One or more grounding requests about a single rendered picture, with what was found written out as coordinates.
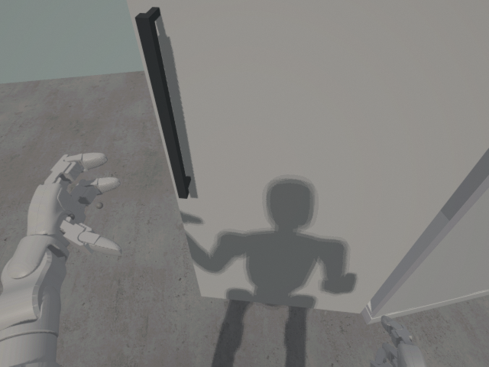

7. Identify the left robot forearm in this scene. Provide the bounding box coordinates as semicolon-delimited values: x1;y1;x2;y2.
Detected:
0;234;70;367

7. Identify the fridge door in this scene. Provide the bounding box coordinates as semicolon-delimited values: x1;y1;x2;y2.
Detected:
127;0;489;313

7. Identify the left robot hand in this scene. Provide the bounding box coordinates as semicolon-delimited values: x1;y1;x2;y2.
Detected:
27;153;122;255

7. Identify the handle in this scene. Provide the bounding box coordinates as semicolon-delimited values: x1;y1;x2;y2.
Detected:
135;7;191;199

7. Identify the right robot hand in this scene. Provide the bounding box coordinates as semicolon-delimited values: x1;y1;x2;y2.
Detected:
370;316;427;367

